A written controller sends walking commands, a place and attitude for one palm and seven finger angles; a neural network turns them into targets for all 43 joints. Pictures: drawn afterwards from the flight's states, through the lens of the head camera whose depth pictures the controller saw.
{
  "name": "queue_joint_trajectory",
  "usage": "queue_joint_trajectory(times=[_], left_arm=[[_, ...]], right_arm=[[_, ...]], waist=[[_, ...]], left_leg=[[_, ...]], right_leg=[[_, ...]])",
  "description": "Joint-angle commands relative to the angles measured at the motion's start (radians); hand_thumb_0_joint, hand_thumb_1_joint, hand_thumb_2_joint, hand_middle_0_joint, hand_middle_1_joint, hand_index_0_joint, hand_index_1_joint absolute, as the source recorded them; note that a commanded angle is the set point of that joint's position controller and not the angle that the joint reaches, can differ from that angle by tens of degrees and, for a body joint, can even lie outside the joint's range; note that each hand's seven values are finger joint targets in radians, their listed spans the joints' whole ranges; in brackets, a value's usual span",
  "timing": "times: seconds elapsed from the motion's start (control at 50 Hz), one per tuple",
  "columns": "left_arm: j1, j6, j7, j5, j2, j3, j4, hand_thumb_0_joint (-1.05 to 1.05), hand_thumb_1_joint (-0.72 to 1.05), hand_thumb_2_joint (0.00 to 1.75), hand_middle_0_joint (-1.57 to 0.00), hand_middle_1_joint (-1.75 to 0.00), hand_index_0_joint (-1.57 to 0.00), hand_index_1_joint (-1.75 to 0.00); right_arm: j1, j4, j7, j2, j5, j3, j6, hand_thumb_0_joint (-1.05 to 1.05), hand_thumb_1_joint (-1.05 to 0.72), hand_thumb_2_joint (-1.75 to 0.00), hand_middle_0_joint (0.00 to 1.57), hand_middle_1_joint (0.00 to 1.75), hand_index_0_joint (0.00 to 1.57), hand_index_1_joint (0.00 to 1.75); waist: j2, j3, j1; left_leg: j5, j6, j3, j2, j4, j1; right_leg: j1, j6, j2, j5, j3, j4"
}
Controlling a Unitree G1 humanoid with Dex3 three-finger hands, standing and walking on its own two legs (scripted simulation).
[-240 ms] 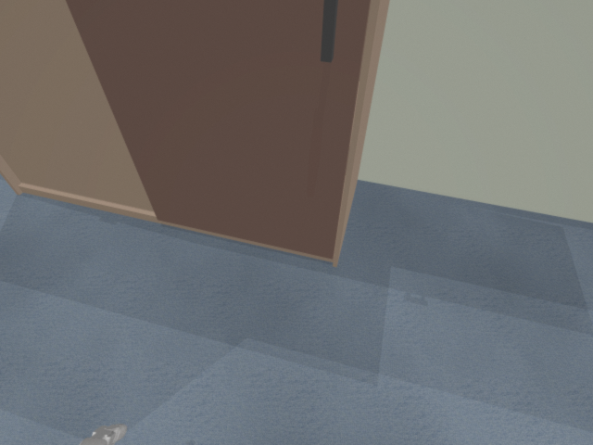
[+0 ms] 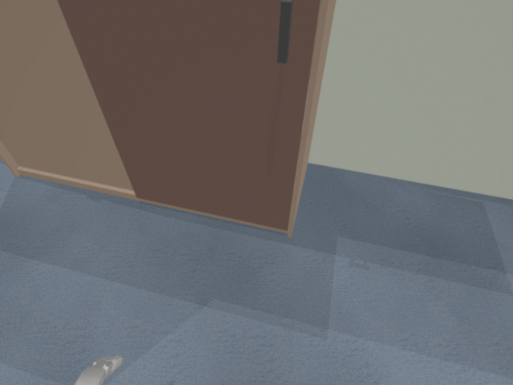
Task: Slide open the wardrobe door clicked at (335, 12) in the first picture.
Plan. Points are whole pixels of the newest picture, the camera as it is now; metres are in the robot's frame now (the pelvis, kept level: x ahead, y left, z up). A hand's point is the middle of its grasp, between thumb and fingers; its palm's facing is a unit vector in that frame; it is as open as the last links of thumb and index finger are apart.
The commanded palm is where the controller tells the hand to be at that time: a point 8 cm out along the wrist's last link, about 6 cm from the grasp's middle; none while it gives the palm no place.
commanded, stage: stand and wait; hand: right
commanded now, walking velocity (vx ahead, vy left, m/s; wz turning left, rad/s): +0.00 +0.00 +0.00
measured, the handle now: (286, 29) +0.91 -0.03 +0.18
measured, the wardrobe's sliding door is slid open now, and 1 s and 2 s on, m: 0.00 0.00 0.00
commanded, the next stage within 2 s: look at it before walking up in 0.58 s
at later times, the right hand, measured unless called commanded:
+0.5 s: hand out of the picture +0.05 -0.23 -0.15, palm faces -0.03 +0.94 -0.34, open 7.3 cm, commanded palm none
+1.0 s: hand out of the picture +0.05 -0.23 -0.15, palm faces -0.03 +0.95 -0.32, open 7.3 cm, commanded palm none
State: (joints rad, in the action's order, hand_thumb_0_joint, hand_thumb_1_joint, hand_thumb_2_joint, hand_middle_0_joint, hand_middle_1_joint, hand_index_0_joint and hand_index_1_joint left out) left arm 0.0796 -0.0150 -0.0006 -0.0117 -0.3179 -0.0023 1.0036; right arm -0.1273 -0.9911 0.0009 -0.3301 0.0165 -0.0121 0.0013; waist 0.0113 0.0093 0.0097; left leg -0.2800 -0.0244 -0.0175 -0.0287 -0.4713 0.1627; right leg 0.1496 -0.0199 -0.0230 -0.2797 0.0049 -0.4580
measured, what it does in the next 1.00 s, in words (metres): stands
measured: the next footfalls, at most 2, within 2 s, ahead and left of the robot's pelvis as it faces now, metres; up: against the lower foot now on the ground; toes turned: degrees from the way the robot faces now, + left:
none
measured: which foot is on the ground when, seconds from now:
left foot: down 0.00-1.00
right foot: down 0.00-1.00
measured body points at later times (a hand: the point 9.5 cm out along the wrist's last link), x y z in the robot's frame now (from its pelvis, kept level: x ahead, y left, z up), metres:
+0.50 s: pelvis -0.02 +0.02 +0.00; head -0.01 +0.02 +0.45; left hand +0.05 +0.32 -0.13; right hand +0.06 -0.28 -0.13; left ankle -0.02 +0.14 -0.74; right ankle -0.02 -0.11 -0.74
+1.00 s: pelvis -0.02 +0.02 +0.01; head -0.02 +0.01 +0.46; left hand +0.05 +0.31 -0.13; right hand +0.06 -0.28 -0.13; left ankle -0.02 +0.14 -0.74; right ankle -0.02 -0.11 -0.74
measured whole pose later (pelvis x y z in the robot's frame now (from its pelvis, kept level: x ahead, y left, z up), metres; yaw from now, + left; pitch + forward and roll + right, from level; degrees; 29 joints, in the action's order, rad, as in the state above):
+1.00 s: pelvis -0.02 +0.02 +0.01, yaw +0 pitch -2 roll +0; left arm 0.13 -0.01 0.00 -0.01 -0.33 0.00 1.11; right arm -0.14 -1.08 0.01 -0.34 0.01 -0.01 -0.01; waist 0.01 0.03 0.00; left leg -0.20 0.00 -0.01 0.00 -0.38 0.15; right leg 0.14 0.01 0.01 -0.21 0.00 -0.38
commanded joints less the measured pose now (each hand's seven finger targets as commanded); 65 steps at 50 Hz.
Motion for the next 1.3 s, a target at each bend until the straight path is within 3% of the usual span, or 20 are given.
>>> queue_joint_trajectory(times=[0.0,0.12,0.46,0.76,1.28], left_arm=[[-0.044,-0.019,-0.015,-0.002,-0.214,0.052,-0.058,0.00,0.90,0.90,-0.20,-0.30,-0.20,-0.30],[-0.037,-0.021,-0.016,-0.001,-0.215,0.049,-0.034,0.00,0.90,0.90,-0.20,-0.30,-0.20,-0.30],[-0.007,-0.016,-0.013,0.004,-0.220,0.041,0.028,0.00,0.90,0.90,-0.20,-0.30,-0.20,-0.30],[-0.001,-0.015,-0.010,0.002,-0.216,0.041,0.040,0.00,0.90,0.90,-0.20,-0.30,-0.20,-0.30],[-0.009,-0.021,-0.014,0.005,-0.226,0.038,0.044,0.00,0.90,0.90,-0.20,-0.30,-0.20,-0.30]], right_arm=[[0.043,0.059,-0.017,-0.211,-0.003,0.052,-0.023,0.00,-0.90,-0.90,0.20,0.30,0.20,0.30],[0.036,0.038,-0.016,-0.210,-0.005,0.051,-0.024,0.00,-0.90,-0.90,0.20,0.30,0.20,0.30],[0.030,-0.016,-0.015,-0.220,-0.007,0.049,-0.030,0.00,-0.90,-0.90,0.20,0.30,0.20,0.30],[0.034,-0.016,-0.013,-0.217,-0.005,0.048,-0.031,0.00,-0.90,-0.90,0.20,0.30,0.20,0.30],[0.024,-0.029,-0.013,-0.214,-0.006,0.046,-0.030,0.00,-0.90,-0.90,0.20,0.30,0.20,0.30]], waist=[[-0.010,-0.054,-0.012],[-0.030,-0.059,-0.010],[0.008,-0.039,-0.010],[0.002,-0.010,-0.011],[-0.021,-0.042,-0.007]], left_leg=[[0.258,0.054,-0.067,-0.084,0.063,-0.013],[0.253,0.056,-0.077,-0.086,0.082,-0.021],[0.189,0.060,-0.100,-0.095,0.141,-0.019],[0.111,0.058,-0.112,-0.091,0.171,0.016],[0.224,0.052,-0.085,-0.090,0.150,-0.031]], right_leg=[[-0.004,-0.021,0.122,0.268,-0.093,0.084],[-0.013,-0.017,0.125,0.254,-0.095,0.097],[-0.010,-0.007,0.130,0.179,-0.096,0.126],[-0.001,-0.004,0.128,0.143,-0.102,0.139],[-0.030,-0.006,0.141,0.229,-0.108,0.154]])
